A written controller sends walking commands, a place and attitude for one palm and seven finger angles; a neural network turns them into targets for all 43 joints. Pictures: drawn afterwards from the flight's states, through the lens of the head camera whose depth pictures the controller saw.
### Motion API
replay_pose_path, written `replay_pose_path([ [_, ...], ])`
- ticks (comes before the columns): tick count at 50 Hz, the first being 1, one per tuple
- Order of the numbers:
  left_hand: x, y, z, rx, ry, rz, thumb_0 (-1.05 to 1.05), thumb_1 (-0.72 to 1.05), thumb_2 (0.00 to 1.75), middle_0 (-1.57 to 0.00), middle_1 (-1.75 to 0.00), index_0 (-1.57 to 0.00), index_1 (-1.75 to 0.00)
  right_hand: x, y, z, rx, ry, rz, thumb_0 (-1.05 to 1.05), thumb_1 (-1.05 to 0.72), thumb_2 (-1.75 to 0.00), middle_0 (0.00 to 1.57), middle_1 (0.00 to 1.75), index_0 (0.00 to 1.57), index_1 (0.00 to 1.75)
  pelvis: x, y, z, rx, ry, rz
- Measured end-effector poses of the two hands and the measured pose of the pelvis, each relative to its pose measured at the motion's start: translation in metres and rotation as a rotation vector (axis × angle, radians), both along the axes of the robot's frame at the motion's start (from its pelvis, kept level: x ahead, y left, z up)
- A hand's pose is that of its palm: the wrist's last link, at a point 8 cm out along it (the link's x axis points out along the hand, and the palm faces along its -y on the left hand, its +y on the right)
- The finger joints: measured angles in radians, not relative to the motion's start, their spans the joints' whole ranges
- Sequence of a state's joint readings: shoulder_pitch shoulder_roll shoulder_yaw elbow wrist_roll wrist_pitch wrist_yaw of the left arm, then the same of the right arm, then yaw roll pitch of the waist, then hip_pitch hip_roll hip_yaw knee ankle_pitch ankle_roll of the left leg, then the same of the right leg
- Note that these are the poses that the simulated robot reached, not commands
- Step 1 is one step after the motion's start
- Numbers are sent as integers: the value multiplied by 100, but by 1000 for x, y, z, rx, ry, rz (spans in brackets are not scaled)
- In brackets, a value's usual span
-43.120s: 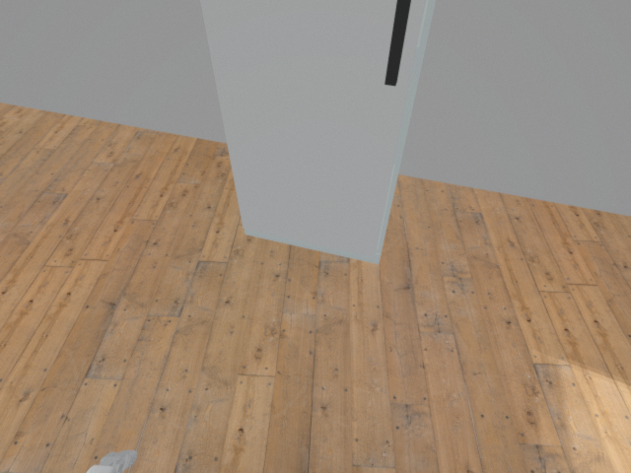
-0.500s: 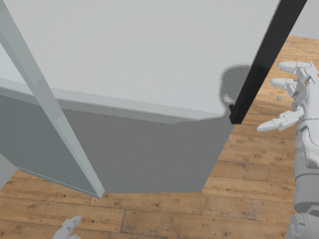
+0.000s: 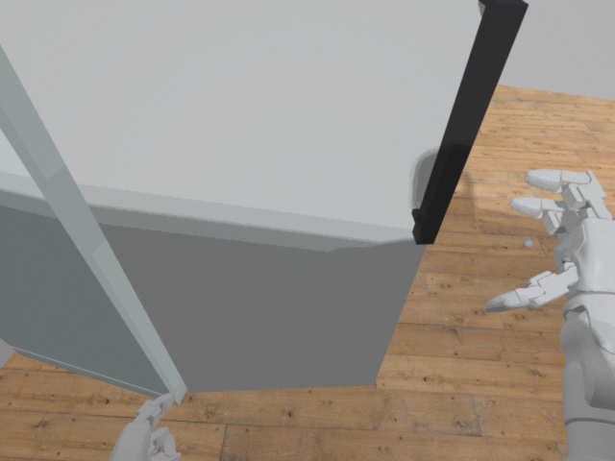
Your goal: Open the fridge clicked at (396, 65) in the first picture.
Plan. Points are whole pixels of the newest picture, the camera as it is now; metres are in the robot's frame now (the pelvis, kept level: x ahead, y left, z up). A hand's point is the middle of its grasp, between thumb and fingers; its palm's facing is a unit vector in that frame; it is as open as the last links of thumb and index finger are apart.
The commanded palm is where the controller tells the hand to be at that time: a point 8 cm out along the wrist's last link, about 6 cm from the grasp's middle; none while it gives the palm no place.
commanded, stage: slip the hand off the handle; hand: right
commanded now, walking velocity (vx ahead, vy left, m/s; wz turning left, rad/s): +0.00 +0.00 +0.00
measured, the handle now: (449, 139) +0.46 -0.16 +0.22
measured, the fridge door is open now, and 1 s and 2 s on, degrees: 72 72 72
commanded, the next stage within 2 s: draw the hand back to the body in 0.66 s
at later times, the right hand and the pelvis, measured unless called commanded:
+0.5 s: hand (535, 276) +0.28 -0.22 +0.18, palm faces +0.18 +0.97 -0.16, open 14.7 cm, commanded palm +0.25 -0.26 +0.18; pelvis -0.02 +0.03 +0.00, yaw -2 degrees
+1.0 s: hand (545, 278) +0.28 -0.23 +0.17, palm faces +0.13 +0.99 -0.03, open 14.7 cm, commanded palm +0.24 -0.27 +0.18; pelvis +0.01 +0.02 +0.01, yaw -1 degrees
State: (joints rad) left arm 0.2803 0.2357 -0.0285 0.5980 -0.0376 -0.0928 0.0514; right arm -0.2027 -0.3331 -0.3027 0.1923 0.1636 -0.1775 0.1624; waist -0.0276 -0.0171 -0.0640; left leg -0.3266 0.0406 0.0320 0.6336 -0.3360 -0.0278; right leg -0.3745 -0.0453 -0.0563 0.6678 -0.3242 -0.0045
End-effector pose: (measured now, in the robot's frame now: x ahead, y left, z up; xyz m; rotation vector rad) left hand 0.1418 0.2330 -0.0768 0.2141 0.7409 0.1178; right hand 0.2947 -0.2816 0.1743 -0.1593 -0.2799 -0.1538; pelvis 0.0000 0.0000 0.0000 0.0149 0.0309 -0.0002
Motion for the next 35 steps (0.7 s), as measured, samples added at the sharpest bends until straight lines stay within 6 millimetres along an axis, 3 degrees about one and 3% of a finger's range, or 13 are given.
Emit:
replay_pose_path([
  [9,21,-7,13,-3,-107,-59,1,91,90,-20,-30,-20,-30,-24,10,3,-1,15,26,-1,55,-19,25,115,26,115,-14,8,0,-3,-26,-20],
  [20,10,7,10,-3,-117,-67,1,91,90,-20,-30,-20,-30,-53,12,3,-16,9,-11,-1,55,-19,25,115,26,115,-19,22,0,-8,-49,-24],
  [24,4,16,5,12,-92,-61,1,91,90,-20,-30,-20,-30,-51,12,4,-19,14,-10,-1,55,-19,25,115,26,115,-21,26,0,-7,-48,-31],
  [35,-5,34,-3,30,-57,-4,1,91,90,-20,-30,-20,-30,-22,16,3,-13,31,23,-1,55,-19,25,115,26,115,-13,29,-1,-13,-14,-16],
])
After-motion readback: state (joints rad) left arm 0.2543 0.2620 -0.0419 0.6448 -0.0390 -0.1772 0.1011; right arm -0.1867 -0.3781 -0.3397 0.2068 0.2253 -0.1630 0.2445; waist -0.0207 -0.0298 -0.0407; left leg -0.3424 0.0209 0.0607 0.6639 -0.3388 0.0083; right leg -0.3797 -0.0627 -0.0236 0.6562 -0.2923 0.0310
